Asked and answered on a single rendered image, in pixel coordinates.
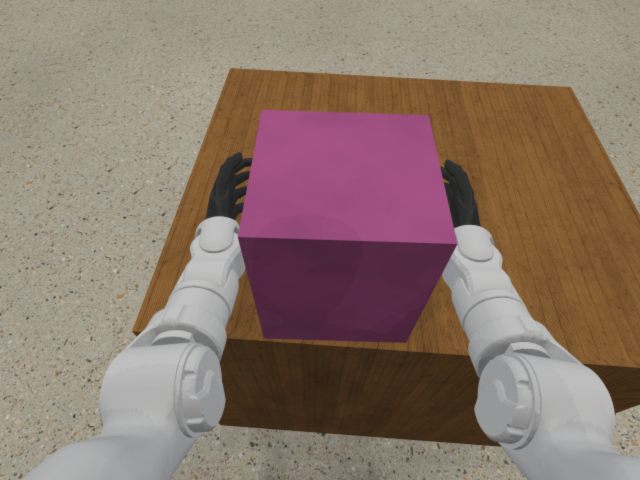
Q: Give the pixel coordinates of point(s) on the pedestal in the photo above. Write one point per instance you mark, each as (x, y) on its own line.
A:
(547, 192)

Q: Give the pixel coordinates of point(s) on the robot right forearm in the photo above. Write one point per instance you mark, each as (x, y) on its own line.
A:
(491, 313)

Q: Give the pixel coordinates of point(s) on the carton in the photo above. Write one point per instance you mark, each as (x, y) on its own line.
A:
(346, 227)

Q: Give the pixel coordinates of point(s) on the robot left upper arm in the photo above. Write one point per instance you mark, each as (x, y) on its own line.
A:
(156, 401)

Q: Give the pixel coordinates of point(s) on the robot right upper arm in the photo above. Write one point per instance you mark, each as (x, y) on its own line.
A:
(554, 419)

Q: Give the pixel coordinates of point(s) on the left robot hand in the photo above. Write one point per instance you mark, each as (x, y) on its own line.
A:
(224, 195)

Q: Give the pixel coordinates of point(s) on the robot left forearm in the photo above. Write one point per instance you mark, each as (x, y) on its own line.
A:
(202, 301)

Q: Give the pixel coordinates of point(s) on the right robot hand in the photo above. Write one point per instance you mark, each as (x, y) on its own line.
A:
(462, 204)

